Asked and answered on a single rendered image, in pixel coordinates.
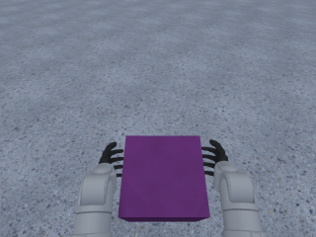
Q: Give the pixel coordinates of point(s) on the right robot forearm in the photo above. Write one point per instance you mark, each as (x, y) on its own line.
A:
(238, 201)

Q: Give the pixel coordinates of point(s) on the left robot forearm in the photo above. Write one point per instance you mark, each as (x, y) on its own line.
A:
(95, 203)

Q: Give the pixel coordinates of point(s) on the left robot hand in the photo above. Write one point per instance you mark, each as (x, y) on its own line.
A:
(108, 153)

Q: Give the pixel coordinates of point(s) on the carton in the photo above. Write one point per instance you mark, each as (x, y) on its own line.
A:
(163, 179)

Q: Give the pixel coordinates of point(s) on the right robot hand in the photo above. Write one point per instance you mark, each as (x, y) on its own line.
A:
(219, 153)

